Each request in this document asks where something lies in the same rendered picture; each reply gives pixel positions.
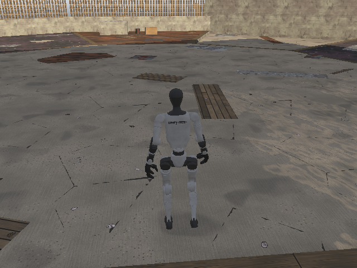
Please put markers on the humanoid robot head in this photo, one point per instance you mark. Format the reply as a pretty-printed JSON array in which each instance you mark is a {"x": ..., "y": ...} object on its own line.
[{"x": 176, "y": 96}]

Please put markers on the right robot hand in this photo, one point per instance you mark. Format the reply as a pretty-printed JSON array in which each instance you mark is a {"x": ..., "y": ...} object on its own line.
[{"x": 200, "y": 155}]

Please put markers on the right robot forearm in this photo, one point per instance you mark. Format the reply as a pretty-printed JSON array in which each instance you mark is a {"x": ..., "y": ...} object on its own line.
[{"x": 203, "y": 147}]

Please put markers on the robot right upper arm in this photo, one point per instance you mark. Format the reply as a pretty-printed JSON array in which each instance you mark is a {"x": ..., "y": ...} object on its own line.
[{"x": 197, "y": 126}]

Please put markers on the robot right shin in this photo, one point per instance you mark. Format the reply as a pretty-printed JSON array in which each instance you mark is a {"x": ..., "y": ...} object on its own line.
[{"x": 193, "y": 201}]

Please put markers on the left robot hand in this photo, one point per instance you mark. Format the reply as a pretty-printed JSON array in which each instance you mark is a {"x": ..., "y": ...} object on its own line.
[{"x": 149, "y": 171}]

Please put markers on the left robot forearm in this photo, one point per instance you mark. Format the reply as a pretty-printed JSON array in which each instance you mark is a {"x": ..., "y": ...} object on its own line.
[{"x": 151, "y": 153}]

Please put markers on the robot left upper arm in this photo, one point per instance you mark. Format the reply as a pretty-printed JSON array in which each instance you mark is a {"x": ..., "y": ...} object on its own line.
[{"x": 157, "y": 128}]

